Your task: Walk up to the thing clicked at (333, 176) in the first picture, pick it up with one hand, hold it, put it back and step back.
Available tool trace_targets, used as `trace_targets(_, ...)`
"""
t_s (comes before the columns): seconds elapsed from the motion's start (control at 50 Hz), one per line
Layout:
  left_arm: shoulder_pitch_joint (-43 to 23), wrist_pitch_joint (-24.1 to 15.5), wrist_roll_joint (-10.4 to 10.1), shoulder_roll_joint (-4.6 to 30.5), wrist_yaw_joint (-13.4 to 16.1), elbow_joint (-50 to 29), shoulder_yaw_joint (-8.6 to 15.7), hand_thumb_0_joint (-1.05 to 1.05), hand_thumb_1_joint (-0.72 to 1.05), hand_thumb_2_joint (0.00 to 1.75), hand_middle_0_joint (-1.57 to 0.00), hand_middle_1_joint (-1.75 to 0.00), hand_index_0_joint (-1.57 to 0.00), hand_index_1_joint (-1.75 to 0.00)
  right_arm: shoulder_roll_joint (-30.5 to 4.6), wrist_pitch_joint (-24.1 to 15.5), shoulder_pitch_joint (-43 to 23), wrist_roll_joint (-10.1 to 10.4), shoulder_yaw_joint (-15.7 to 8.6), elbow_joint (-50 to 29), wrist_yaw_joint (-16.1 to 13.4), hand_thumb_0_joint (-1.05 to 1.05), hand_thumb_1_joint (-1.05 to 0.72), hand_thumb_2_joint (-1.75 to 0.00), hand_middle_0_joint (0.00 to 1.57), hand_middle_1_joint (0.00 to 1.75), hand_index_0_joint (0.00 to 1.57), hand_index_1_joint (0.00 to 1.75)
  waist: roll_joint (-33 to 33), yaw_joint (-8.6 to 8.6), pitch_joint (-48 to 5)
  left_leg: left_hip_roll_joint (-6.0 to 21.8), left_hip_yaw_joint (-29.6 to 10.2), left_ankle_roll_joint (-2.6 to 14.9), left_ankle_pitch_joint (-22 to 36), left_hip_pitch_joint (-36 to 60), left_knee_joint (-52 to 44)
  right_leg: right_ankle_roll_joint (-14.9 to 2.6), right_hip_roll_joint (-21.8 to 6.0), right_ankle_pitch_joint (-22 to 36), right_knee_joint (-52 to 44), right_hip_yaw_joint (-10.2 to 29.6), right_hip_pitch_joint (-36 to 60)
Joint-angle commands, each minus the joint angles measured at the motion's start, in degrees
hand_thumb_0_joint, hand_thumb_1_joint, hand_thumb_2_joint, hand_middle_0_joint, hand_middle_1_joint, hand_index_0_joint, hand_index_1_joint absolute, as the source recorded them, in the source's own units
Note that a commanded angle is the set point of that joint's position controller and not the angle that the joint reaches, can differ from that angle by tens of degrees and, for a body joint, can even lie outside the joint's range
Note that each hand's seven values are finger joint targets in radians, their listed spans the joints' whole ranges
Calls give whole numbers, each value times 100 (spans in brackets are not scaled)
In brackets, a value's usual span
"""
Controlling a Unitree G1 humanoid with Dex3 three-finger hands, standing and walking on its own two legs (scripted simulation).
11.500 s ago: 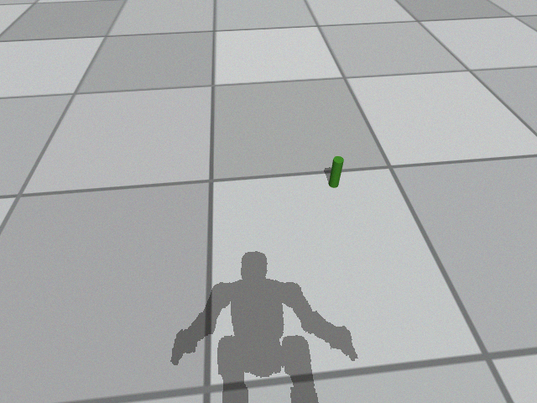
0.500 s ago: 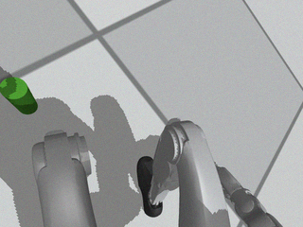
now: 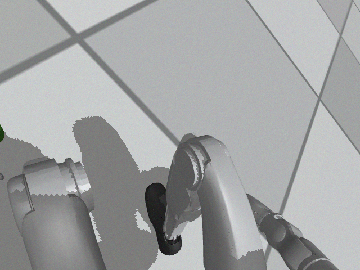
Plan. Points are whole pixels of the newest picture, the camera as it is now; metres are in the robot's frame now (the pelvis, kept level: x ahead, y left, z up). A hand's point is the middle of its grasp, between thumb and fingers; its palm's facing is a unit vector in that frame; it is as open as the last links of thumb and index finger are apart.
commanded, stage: close in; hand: left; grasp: from the side
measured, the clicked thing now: out of the picture +0.43 +0.29 -0.19
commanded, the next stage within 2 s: rest palm in 0.24 s
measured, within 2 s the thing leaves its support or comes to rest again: leaves its support in 1.48 s
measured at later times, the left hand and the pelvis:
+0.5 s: hand out of the picture +0.41 +0.28 -0.17, palm faces +0.29 -0.96 +0.01, open 16.9 cm; pelvis +0.00 +0.01 +0.00, yaw -1 degrees
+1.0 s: hand out of the picture +0.42 +0.28 -0.17, palm faces +0.32 -0.95 -0.01, open 8.0 cm; pelvis +0.00 +0.01 +0.00, yaw -2 degrees
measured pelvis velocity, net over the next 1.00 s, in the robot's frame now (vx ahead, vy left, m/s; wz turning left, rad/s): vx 0.00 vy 0.01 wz -0.04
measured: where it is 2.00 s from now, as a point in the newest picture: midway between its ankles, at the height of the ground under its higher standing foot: (123, 252)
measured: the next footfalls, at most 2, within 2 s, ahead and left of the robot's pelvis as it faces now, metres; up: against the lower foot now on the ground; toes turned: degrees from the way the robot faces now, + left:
none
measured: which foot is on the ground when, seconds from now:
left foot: down 0.00-1.00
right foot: down 0.00-1.00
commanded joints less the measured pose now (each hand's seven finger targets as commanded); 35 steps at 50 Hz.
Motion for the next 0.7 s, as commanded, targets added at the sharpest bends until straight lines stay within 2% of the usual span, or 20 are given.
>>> trace_targets(0.0,-1089,-530,-60,1065,293,-614,-64,0,-61,3,-5,-7,-6,-6,-1962,-1,53,-25,-617,-230,-87,0,-93,-90,20,30,20,30,2526,-506,-2969,229,501,-106,-9,1863,-1955,-371,236,250,-1067,-618,1319)
trace_targets(0.04,-1134,-616,-3,1060,413,-573,-118,0,-61,4,-5,-7,-5,-6,-1964,31,52,-84,-567,-262,-67,0,-92,-90,20,30,20,30,2578,-535,-3051,228,480,-130,92,1962,-1920,-366,252,338,-1029,-633,1400)
trace_targets(0.08,-1086,-691,13,1046,514,-568,-131,0,-59,5,-4,-7,-5,-7,-1966,53,44,-105,-541,-275,-56,0,-92,-90,20,30,20,30,2639,-485,-3068,242,451,-153,142,2043,-1961,-378,262,378,-1008,-645,1414)
trace_targets(0.1,-1214,-720,61,1018,563,-547,-222,0,-59,5,-5,-7,-5,-6,-1973,58,-18,-103,-534,-288,-60,0,-92,-90,20,30,20,30,2653,-549,-2910,247,407,-155,0,1981,-2004,-377,256,271,-991,-665,1265)
trace_targets(0.22,-1148,-890,163,1086,865,-501,-245,0,-55,9,-5,-8,-5,-8,-2018,118,24,-178,-449,-287,-20,0,-92,-90,20,30,20,30,2801,-556,-2874,252,324,-187,73,2050,-2040,-385,282,404,-921,-718,1367)
trace_targets(0.24,-1063,-905,164,940,905,-477,-275,0,-53,10,-5,-8,-5,-8,-2007,129,13,-191,-445,-288,-10,0,-92,-90,20,30,20,30,2828,-565,-2898,261,287,-219,213,2180,-2055,-381,279,511,-883,-732,1381)
trace_targets(0.26,-1041,-903,192,953,941,-478,-302,0,-53,9,-5,-8,-5,-7,-2010,137,4,-193,-456,-288,-9,0,-92,-90,20,30,20,30,2867,-547,-2934,268,291,-232,261,2247,-2056,-385,285,547,-887,-738,1357)
trace_targets(0.28,-1112,-922,220,872,959,-497,-425,0,-54,10,-5,-8,-5,-8,-2028,148,-29,-198,-461,-273,-4,0,-92,-90,20,30,20,30,2901,-610,-2826,272,265,-235,193,2201,-2069,-392,279,510,-865,-754,1261)
trace_targets(0.3,-1206,-946,229,911,983,-522,-422,0,-52,11,-5,-8,-5,-8,-2061,149,-4,-200,-463,-258,-9,0,-91,-90,20,30,20,30,2954,-670,-2737,270,237,-234,142,2182,-2097,-383,269,504,-860,-773,1250)
trace_targets(0.32,-1036,-951,225,836,1038,-516,-417,0,-50,12,-6,-8,-5,-8,-2048,161,36,-220,-454,-235,2,0,-91,-90,20,30,20,30,2938,-618,-2863,272,243,-253,320,2305,-2068,-378,275,650,-859,-762,1372)
trace_targets(0.42,-1140,-1019,283,898,1250,-530,-475,0,-37,20,-14,-13,-12,-14,-2010,200,7,-249,-398,-229,28,0,-90,-90,20,30,20,30,2805,-678,-2885,266,250,-218,407,2240,-1977,-367,300,730,-915,-772,1479)
trace_targets(0.46,-1160,-1052,339,951,1346,-487,-478,0,-21,28,-27,-25,-26,-25,-2017,234,29,-279,-358,-202,37,0,-89,-90,20,30,20,30,2892,-693,-2929,273,200,-239,535,2297,-1963,-364,308,828,-857,-798,1532)
trace_targets(0.52,-1225,-1093,348,991,1444,-494,-467,0,-8,38,-35,-33,-33,-33,-1982,264,27,-308,-312,-195,47,0,-89,-90,20,30,20,30,2869,-726,-3023,272,230,-229,715,2353,-1881,-358,328,973,-880,-779,1645)
trace_targets(0.54,-1310,-1095,380,1019,1458,-535,-534,0,-6,40,-37,-35,-35,-36,-1987,268,-14,-301,-321,-201,42,0,-89,-90,20,30,20,30,2896,-740,-2903,277,245,-220,557,2277,-1897,-364,332,852,-907,-778,1547)
trace_targets(0.62,-1366,-1054,461,1037,1568,-325,-550,0,8,49,-45,-43,-43,-43,-2001,304,-67,-308,-301,-224,47,0,-88,-90,20,30,20,30,2836,-789,-2701,288,201,-211,208,2132,-1988,-365,338,584,-955,-827,1424)
trace_targets(0.68,-1302,-1036,494,1045,1602,-308,-550,0,18,55,-50,-49,-49,-49,-1998,329,-27,-316,-297,-228,52,0,-88,-90,20,30,20,30,2855,-788,-2766,289,188,-218,334,2220,-1992,-352,335,696,-940,-834,1488)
